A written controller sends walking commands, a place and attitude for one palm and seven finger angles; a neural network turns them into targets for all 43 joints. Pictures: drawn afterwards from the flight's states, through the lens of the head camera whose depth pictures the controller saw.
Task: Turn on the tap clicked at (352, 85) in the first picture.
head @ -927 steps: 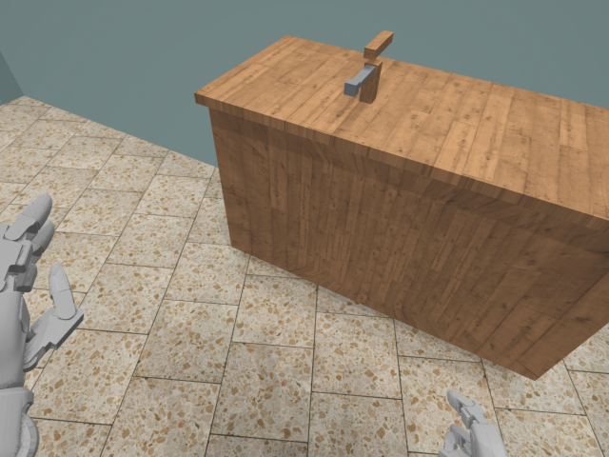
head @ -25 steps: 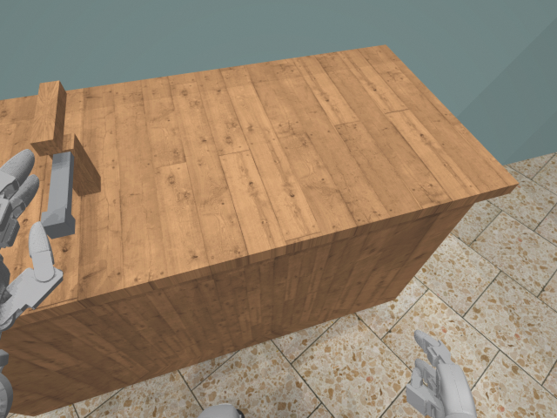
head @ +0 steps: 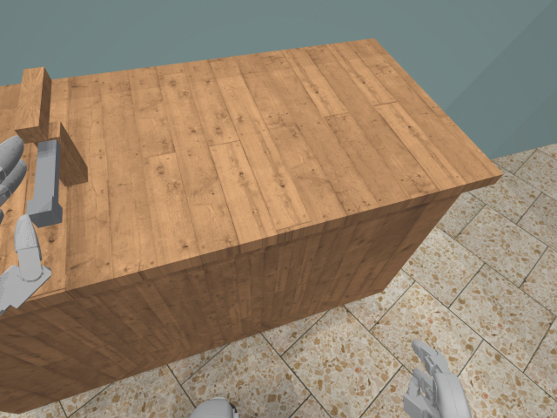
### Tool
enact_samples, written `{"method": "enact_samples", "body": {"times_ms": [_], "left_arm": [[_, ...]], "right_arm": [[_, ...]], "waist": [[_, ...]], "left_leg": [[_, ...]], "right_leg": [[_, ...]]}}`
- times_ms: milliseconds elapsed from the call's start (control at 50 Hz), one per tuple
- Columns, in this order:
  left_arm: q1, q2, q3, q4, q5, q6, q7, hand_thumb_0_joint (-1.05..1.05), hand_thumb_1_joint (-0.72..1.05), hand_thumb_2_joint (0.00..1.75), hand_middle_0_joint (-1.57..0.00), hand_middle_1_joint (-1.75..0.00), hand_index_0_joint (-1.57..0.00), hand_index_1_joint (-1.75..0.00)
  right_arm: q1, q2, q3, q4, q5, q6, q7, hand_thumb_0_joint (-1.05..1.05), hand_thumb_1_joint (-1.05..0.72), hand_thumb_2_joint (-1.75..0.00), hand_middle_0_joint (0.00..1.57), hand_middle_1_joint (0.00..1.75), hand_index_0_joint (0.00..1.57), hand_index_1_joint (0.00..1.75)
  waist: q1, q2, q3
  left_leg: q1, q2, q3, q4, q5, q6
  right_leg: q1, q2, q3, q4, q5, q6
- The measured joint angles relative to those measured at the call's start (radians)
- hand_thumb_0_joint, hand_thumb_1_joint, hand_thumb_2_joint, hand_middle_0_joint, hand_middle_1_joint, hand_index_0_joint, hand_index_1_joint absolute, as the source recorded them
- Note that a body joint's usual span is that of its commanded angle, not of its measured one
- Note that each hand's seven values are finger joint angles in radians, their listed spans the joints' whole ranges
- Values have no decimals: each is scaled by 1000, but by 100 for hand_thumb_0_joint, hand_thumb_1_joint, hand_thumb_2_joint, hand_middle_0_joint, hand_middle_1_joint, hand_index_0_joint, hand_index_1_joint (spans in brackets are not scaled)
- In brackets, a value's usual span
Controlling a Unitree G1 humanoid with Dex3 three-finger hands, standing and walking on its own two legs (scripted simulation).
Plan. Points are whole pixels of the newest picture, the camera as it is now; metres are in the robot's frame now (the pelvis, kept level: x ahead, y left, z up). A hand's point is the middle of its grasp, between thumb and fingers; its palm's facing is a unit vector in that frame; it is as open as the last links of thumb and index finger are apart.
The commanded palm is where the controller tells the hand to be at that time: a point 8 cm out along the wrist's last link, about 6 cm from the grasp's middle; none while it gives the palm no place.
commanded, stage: shuffle to correct the standing spot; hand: left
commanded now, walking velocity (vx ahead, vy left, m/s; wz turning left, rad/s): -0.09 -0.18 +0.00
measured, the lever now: (45, 211) +0.33 +0.33 +0.10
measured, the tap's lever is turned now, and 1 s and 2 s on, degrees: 0 0 0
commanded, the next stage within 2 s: come to a stop and stand still in 0.48 s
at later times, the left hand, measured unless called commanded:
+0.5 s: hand (67, 260) +0.23 +0.22 +0.18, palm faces +0.33 -0.83 -0.45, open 7.4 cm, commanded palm +0.17 +0.26 +0.19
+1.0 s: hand (45, 270) +0.22 +0.25 +0.17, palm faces +0.43 -0.82 -0.37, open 7.4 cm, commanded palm +0.17 +0.28 +0.19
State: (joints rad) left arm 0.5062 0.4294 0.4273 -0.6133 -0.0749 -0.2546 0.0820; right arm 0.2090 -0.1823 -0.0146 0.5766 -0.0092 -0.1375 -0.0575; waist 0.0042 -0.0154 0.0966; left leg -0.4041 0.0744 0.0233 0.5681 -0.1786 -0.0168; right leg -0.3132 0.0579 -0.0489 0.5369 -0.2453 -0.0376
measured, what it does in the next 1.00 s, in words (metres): stands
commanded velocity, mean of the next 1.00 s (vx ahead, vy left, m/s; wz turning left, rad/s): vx -0.06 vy -0.08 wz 0.00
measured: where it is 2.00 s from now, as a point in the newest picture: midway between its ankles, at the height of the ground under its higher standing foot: outside the picture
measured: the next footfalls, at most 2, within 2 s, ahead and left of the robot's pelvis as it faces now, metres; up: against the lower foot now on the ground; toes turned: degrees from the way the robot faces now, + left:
none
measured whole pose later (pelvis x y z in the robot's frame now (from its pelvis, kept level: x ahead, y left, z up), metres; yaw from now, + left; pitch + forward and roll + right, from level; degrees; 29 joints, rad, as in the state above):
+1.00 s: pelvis +0.01 -0.01 +0.01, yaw +1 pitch -2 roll -1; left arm 0.46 0.35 0.35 -0.51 -0.05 -0.13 0.16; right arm 0.20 -0.21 0.00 0.59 0.02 -0.09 -0.04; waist 0.01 0.00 0.08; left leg -0.23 0.04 0.00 0.52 -0.25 -0.01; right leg -0.19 -0.01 -0.08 0.45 -0.23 0.00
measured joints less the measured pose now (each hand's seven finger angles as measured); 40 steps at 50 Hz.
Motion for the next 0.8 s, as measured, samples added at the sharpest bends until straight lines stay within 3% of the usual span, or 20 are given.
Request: {"method": "enact_samples", "body": {"times_ms": [80, 180, 260, 300, 360, 420, 480, 520, 640, 800], "left_arm": [[-26, -4, 4, 36, 9, 46, 0, 1, 89, 90, -21, -30, -21, -30], [-42, -31, -26, 31, 16, 91, 0, 1, 89, 90, -21, -30, -21, -30], [-22, -56, -57, 1, 5, 106, 17, 1, 89, 90, -21, -30, -21, -30], [-22, -56, -62, -6, 0, 110, 26, 1, 89, 90, -21, -30, -21, -30], [-53, -30, -39, 20, 0, 106, 29, 1, 89, 90, -21, -30, -21, -30], [-79, -20, -23, 40, 12, 116, 21, 1, 89, 90, -21, -30, -21, -30], [-65, -13, -15, 19, 21, 112, 13, 1, 90, 90, -21, -30, -20, -30], [-49, -11, -18, 5, 21, 103, 8, 1, 90, 90, -21, -30, -20, -30], [19, -11, -34, -10, -6, 99, 14, 1, 89, 90, -21, -30, -21, -30], [4, -48, -57, 66, 3, 111, 67, 1, 89, 90, -22, -30, -21, -30]], "right_arm": [[7, 7, 9, -26, 2, 16, 11, 2, -90, -90, 20, 29, 20, 30], [22, 4, 15, -43, 15, 26, 38, 2, -90, -90, 20, 29, 20, 30], [25, -2, 17, -7, 19, 24, 35, 2, -90, -90, 20, 30, 20, 30], [31, -11, 15, 1, 18, 21, 27, 2, -90, -90, 20, 30, 20, 30], [14, 5, 7, 12, 11, 24, 17, 2, -90, -90, 20, 29, 20, 30], [7, 16, 4, -2, -4, 21, 26, 2, -90, -90, 20, 29, 20, 30], [9, 16, 7, -34, 5, 16, 51, 2, -90, -90, 20, 29, 20, 30], [5, 12, 9, -43, 14, 16, 60, 2, -90, -90, 20, 29, 20, 30], [6, -7, 3, -32, 30, 32, 44, 1, -90, -90, 20, 30, 20, 30], [8, -53, -4, 21, 36, 50, 4, 2, -90, -90, 20, 29, 20, 30]], "waist": [[10, 15, 5], [15, 37, 12], [19, 7, -14], [10, 5, -29], [13, -35, -9], [7, -25, 12], [5, -1, 26], [-2, 28, 39], [-11, 35, 7], [-11, 24, -10]], "left_leg": [[6, 11, -2, -4, 6, 4], [-6, 22, -20, 69, -92, 8], [2, -15, -10, 173, -187, 16], [65, -20, -6, 74, -138, 25], [85, -38, 14, 52, -100, 23], [105, -27, 7, 15, -91, 14], [102, -3, -5, 15, -87, -1], [97, 23, -24, 35, -97, -14], [68, 28, -38, 58, -109, -12], [125, -15, -33, 2, -88, -2]], "right_leg": [[6, 6, -6, 2, -47, 23], [37, 14, -34, -26, 27, -14], [19, -2, -19, 14, -6, -21], [9, -4, -22, 37, -23, -14], [-3, -20, 5, 92, -86, 13], [1, -16, 22, 115, -137, 26], [53, -24, 3, -25, -31, 23], [81, -4, -27, -82, 65, 15], [39, 2, -43, -20, 3, -18], [70, -41, -40, -8, -17, -2]]}}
